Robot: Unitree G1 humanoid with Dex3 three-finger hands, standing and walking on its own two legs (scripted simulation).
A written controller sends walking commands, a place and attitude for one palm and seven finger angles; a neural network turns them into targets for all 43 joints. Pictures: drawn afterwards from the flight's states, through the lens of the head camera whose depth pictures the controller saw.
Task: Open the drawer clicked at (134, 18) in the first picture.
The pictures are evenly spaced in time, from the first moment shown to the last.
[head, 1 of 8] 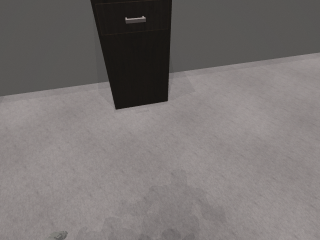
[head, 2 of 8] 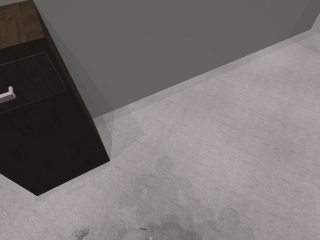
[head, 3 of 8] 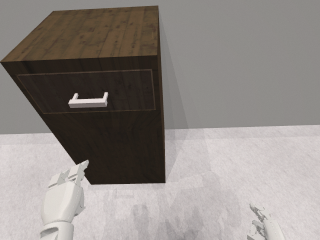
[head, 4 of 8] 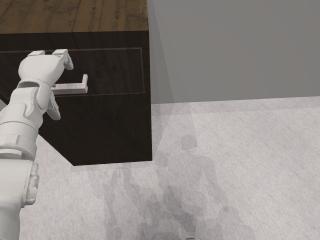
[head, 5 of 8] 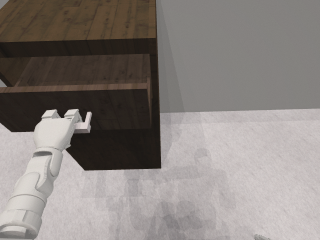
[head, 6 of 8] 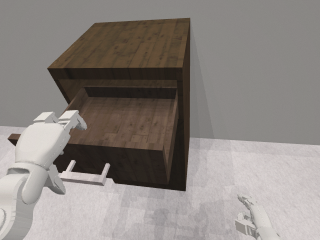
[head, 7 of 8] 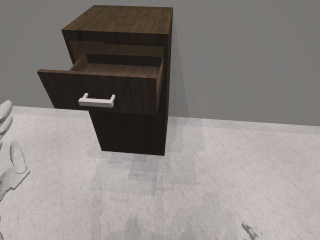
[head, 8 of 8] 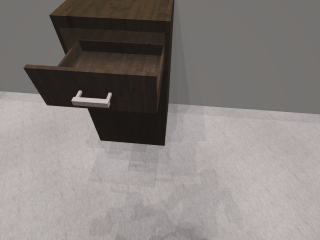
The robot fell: no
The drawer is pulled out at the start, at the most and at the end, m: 0.00 0.30 0.29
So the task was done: yes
